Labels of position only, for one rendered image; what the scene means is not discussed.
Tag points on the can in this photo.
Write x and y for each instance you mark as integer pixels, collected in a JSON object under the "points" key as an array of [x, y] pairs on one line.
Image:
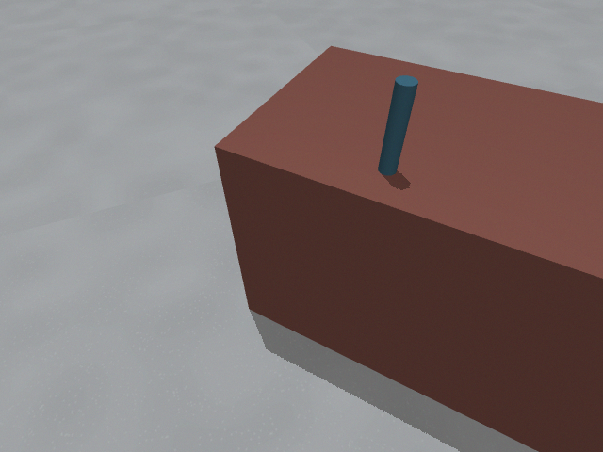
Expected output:
{"points": [[403, 96]]}

